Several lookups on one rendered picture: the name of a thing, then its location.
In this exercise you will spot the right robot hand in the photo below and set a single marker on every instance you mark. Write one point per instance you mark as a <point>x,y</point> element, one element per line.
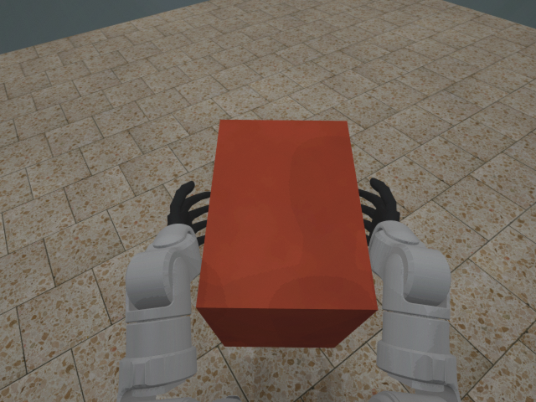
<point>385,206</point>

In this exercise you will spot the left robot hand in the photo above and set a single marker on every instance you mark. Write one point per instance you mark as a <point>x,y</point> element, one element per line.
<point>179,209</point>

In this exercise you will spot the robot right forearm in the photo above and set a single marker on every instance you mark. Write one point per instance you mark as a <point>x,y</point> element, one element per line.
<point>415,345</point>

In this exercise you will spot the carton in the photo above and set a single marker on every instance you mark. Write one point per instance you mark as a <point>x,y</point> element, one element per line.
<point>285,261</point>

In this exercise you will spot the robot left forearm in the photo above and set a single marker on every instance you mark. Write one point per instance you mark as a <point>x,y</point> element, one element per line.
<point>159,350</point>

